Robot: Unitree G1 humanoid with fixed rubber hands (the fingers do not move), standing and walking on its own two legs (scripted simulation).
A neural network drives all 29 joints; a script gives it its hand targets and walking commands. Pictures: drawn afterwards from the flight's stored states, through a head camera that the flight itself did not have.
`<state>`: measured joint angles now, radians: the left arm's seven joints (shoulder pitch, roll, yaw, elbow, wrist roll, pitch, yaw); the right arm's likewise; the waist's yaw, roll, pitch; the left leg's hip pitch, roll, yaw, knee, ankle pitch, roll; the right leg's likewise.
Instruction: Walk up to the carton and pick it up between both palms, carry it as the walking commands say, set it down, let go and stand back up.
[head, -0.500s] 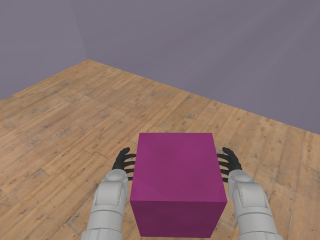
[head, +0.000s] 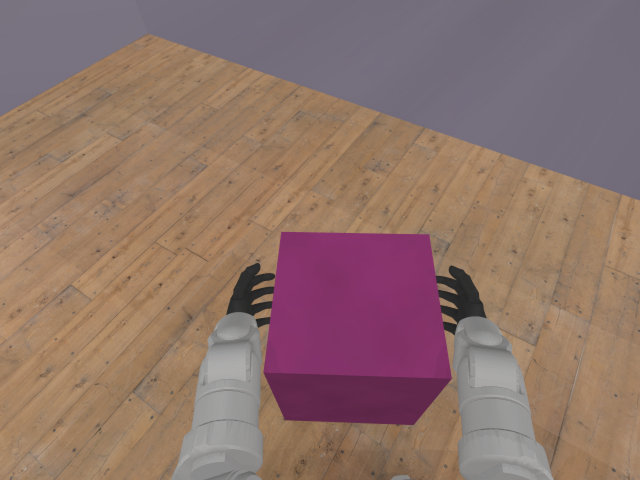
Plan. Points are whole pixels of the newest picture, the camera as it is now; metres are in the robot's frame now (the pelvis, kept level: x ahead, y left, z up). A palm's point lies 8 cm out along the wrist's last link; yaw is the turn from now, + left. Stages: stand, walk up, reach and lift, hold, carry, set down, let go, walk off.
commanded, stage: set down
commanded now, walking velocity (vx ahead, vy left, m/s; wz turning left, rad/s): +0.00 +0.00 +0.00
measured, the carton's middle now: (351, 334) +0.35 -0.03 -0.10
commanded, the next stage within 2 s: none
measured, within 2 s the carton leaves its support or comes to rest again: neither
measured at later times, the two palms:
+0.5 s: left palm (263, 331) +0.37 +0.11 -0.11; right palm (455, 334) +0.34 -0.19 -0.11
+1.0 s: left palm (273, 337) +0.39 +0.10 -0.20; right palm (440, 340) +0.37 -0.19 -0.20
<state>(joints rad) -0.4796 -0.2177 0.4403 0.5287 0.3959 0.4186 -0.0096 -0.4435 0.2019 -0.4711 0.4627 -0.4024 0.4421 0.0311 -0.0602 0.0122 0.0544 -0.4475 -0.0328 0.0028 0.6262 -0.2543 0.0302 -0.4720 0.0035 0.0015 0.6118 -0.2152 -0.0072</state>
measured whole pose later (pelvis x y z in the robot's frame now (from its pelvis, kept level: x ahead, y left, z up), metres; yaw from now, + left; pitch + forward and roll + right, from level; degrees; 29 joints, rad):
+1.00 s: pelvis -0.03 -0.01 -0.14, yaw +1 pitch +36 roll +0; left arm -0.72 -0.16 0.45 0.58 0.29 0.28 0.04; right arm -0.68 0.12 -0.50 0.53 -0.26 0.30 0.00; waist -0.06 0.04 -0.20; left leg -1.51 -0.04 0.00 1.33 -0.44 0.02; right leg -1.53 0.00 -0.01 1.31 -0.40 -0.01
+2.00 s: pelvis -0.06 -0.01 -0.28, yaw +1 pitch +45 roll +1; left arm -1.04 -0.02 0.41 0.73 0.18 0.26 0.11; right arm -0.99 -0.04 -0.46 0.68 -0.17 0.28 -0.05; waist -0.06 0.04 -0.11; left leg -2.07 -0.05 0.01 1.82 -0.53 0.01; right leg -2.10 0.00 -0.01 1.80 -0.48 -0.02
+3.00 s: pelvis -0.06 -0.01 -0.38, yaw +2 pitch +40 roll +1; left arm -1.29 0.13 0.29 0.88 0.01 0.19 0.18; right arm -1.27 -0.21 -0.30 0.88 0.01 0.22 -0.09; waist -0.07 0.05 0.19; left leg -2.28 -0.06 0.02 2.16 -0.59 0.00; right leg -2.32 0.01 -0.01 2.14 -0.53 -0.02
